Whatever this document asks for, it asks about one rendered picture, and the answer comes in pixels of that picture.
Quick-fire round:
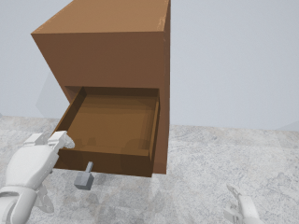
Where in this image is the handle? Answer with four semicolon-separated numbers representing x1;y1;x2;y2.
73;161;94;190

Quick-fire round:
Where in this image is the cabinet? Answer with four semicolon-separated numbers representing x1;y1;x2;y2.
31;0;171;175

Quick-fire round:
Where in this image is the robot left hand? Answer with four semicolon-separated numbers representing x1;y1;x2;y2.
5;131;75;214

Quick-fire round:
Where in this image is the drawer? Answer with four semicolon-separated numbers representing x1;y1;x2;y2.
51;86;161;178

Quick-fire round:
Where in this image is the left robot forearm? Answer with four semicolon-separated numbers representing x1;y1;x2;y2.
0;185;38;224

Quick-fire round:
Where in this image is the robot right hand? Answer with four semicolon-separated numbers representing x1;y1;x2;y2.
223;183;260;224

